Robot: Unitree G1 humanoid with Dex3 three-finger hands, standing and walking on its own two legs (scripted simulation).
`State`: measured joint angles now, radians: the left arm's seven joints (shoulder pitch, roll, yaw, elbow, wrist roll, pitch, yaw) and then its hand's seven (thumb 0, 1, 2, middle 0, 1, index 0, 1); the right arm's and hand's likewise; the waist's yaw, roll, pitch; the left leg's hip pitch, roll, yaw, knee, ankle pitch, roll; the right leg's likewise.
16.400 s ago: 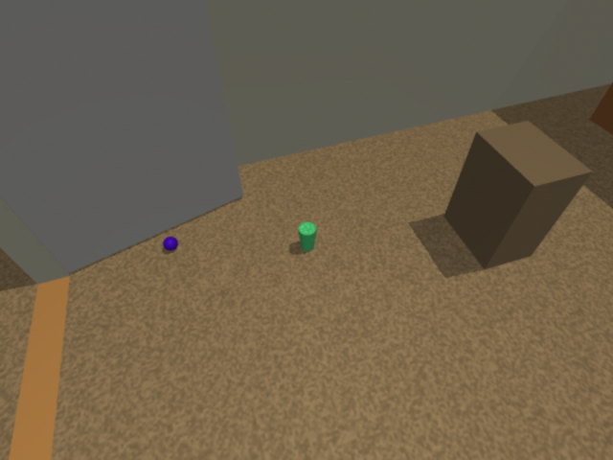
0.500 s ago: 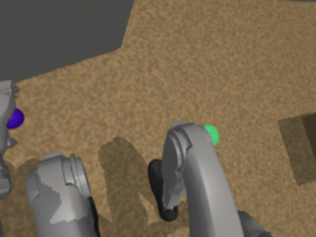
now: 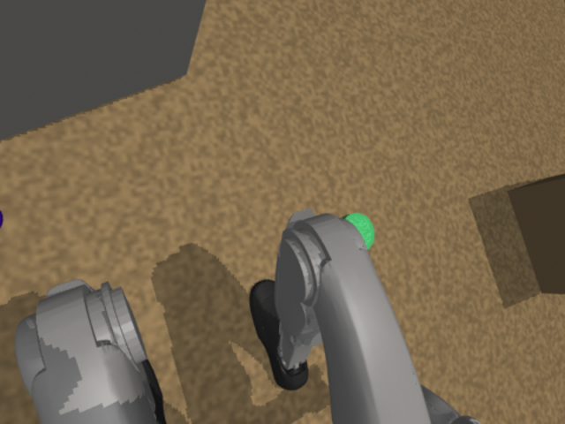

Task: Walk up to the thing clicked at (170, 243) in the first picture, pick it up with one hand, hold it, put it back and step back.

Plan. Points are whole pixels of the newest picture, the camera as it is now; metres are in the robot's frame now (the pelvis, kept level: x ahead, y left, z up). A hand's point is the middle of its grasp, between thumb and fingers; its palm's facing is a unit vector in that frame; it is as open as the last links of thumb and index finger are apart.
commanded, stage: rest palm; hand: left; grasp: from above
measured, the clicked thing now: out of the picture +0.43 +0.30 -0.26
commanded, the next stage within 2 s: close in 0.14 s
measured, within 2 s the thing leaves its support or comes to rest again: neither
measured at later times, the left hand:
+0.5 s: hand out of the picture +0.42 +0.30 -0.25, palm faces -0.44 -0.17 -0.88, open 13.4 cm
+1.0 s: hand out of the picture +0.42 +0.30 -0.25, palm faces -0.43 -0.16 -0.89, open 11.5 cm
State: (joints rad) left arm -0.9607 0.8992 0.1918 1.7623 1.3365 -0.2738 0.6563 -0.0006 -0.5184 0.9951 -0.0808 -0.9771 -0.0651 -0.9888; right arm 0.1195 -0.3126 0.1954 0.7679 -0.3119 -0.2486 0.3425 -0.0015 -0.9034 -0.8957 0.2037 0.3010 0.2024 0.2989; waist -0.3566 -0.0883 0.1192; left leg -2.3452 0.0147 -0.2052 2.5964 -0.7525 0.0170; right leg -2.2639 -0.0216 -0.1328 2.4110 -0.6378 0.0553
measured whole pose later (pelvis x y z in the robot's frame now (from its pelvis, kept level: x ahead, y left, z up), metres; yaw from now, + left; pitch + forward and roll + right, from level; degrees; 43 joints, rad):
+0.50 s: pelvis +0.00 +0.00 +0.00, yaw -1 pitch +26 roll -14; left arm -0.99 0.92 0.18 1.81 1.31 -0.21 0.72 0.00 -0.37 0.88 -0.16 -0.97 -0.16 -0.96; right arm 0.06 -0.36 0.22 0.75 -0.31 -0.33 0.38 0.00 -0.90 -0.90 0.20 0.30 0.20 0.30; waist -0.38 -0.12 0.16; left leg -2.34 0.01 -0.23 2.60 -0.74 0.02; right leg -2.25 -0.01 -0.15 2.40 -0.62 0.06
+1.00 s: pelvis -0.01 +0.00 +0.00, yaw -2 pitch +25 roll -15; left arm -1.00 0.96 0.15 1.81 1.31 -0.24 0.71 0.00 -0.11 0.74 -0.34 -0.88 -0.36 -0.85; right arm 0.07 -0.36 0.25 0.73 -0.30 -0.33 0.37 0.00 -0.90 -0.90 0.20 0.30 0.20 0.30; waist -0.38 -0.13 0.17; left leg -2.33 0.01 -0.24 2.60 -0.74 0.02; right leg -2.23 -0.01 -0.17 2.38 -0.61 0.06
